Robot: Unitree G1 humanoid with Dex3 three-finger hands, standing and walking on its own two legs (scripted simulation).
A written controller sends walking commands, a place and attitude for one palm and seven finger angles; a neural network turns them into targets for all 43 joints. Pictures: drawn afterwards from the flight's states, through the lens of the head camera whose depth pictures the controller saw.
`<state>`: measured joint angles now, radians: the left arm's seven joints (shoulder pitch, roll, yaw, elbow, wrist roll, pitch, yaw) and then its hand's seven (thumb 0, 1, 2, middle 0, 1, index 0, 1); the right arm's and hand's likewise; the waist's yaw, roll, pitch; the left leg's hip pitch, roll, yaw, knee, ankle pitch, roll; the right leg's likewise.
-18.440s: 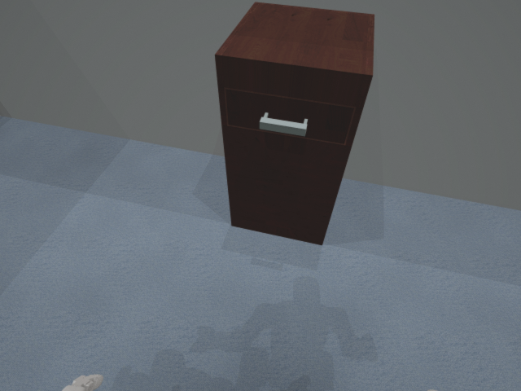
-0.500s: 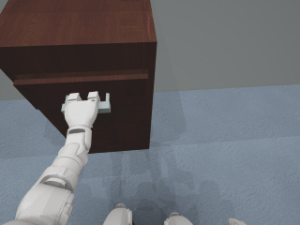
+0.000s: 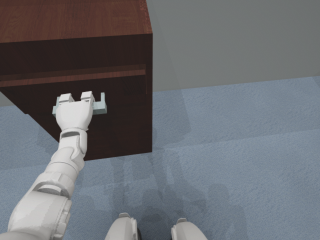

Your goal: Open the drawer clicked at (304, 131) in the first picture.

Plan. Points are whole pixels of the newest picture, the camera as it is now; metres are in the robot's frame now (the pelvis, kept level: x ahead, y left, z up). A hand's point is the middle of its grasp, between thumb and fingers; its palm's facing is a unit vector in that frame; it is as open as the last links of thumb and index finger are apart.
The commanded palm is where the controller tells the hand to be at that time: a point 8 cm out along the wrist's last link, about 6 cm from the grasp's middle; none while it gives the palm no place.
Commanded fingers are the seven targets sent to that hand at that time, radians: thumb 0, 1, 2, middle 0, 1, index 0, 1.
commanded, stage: pull the drawer open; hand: left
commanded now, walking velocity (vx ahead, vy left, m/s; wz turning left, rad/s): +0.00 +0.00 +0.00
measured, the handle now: (81, 103) +0.50 +0.21 -0.02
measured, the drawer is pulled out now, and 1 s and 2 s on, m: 0.04 0.14 0.30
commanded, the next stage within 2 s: none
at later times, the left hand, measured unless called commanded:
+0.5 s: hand (81, 139) +0.39 +0.20 -0.04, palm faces -0.02 -0.06 -1.00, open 6.3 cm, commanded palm +0.37 +0.20 +0.01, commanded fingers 0.00 0.90 0.90 -0.40 -1.35 -0.40 -1.35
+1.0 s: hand (80, 159) +0.33 +0.19 -0.04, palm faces -0.03 -0.09 -1.00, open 6.3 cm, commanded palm +0.28 +0.18 +0.01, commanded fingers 0.00 0.90 0.90 -0.40 -1.35 -0.40 -1.35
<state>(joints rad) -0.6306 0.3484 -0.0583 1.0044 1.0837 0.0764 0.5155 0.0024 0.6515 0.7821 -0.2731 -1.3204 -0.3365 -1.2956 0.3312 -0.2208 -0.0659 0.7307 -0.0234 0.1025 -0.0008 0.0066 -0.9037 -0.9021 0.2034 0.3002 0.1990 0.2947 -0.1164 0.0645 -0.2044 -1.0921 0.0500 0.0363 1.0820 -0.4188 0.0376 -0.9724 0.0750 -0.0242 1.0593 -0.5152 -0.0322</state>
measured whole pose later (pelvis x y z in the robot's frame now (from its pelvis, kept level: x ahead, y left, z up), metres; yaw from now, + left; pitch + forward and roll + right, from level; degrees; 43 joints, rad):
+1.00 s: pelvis +0.03 +0.00 +0.02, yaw +0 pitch +20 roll -2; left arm -0.02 0.26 -0.15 0.45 1.08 0.14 0.57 0.01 0.67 0.73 -0.24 -1.33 -0.34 -1.26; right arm 0.28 -0.23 -0.08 0.66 -0.03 0.15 0.03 0.01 -0.90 -0.90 0.20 0.30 0.20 0.29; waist -0.07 0.06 -0.21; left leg -0.91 0.04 0.06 1.01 -0.45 0.03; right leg -0.80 0.07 0.00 0.99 -0.54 -0.03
